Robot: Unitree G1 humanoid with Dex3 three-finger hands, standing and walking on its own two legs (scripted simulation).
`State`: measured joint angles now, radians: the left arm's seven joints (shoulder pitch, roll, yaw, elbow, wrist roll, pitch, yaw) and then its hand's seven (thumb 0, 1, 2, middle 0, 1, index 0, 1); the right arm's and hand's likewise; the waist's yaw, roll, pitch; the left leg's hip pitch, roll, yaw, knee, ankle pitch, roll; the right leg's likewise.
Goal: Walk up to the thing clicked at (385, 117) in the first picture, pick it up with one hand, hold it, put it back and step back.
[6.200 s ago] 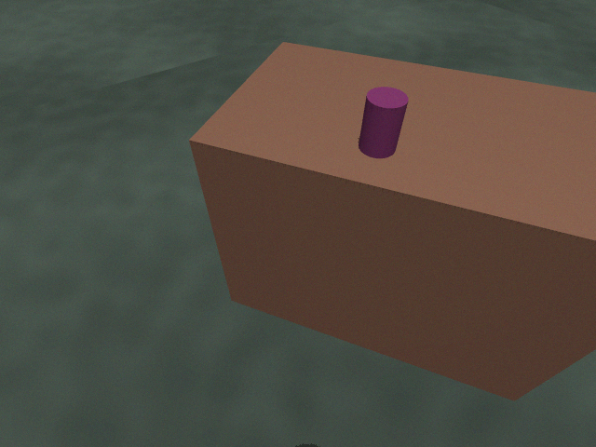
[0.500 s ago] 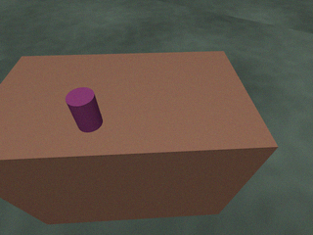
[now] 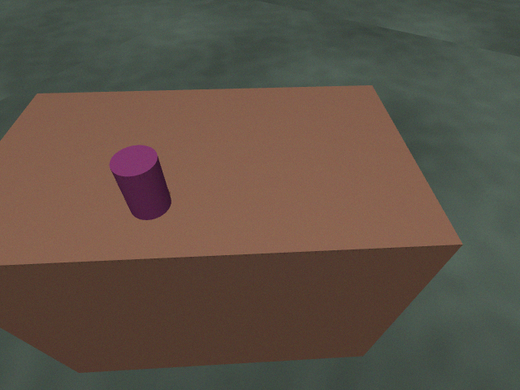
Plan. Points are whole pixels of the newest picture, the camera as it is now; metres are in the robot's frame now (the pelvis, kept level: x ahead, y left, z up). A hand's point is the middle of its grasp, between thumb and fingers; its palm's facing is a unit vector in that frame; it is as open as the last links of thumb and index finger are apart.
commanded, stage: stand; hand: left
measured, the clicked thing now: (143, 183) +0.48 +0.23 +0.03
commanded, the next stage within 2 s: rise first in 0.30 s
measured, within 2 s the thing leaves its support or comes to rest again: neither
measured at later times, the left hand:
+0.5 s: hand out of the picture +0.10 +0.25 -0.15, palm faces +0.05 -0.95 -0.32, open 8.0 cm
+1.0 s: hand (81, 360) +0.19 +0.27 -0.03, palm faces +0.31 -0.87 -0.37, open 16.8 cm
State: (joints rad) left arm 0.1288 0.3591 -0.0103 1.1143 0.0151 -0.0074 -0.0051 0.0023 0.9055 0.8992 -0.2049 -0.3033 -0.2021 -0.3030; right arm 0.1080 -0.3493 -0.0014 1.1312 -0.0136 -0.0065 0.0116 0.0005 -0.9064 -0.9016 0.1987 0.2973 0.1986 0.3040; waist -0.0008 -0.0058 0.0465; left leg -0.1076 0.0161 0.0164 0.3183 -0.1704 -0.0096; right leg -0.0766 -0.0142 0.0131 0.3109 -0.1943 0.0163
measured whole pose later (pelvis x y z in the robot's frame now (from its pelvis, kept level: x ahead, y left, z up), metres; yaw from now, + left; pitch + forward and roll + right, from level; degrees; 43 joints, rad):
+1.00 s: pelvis +0.01 +0.00 -0.01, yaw +1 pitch -1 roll +0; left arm 0.33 0.31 0.19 0.29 -0.04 -0.06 0.08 -0.01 -0.38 0.07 -0.05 -0.05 -0.05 -0.06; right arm 0.24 -0.24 -0.08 0.59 0.03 -0.08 -0.07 -0.01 0.35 -0.08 0.05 0.05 0.05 0.06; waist 0.03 0.02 0.01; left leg -0.18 0.01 0.00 0.42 -0.23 -0.01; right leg -0.14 -0.02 0.00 0.41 -0.26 0.01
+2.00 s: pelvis -0.01 +0.00 +0.00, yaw +2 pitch -4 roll +0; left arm 0.43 0.36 0.35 -0.14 -0.04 -0.26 0.03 -0.02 -0.58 0.05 -0.05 -0.05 -0.04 -0.06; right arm 0.23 -0.24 -0.16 0.67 0.02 -0.11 -0.04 -0.01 0.51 -0.04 0.05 0.05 0.05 0.05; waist 0.06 0.04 0.05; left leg -0.12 0.01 -0.02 0.39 -0.20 -0.01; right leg -0.08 -0.02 -0.02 0.40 -0.25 0.01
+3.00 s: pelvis +0.00 +0.01 -0.01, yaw +1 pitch +1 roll +0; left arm -0.13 0.55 0.55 0.41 -0.24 -0.10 -0.40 -0.02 -0.52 0.08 -0.04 -0.03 -0.03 -0.04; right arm 0.21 -0.23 -0.05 0.70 0.03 -0.13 -0.09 -0.01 0.50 -0.06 0.05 0.05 0.05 0.05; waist 0.01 0.02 -0.05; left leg -0.25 0.00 0.00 0.49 -0.25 0.00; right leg -0.20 -0.03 0.00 0.45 -0.27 0.03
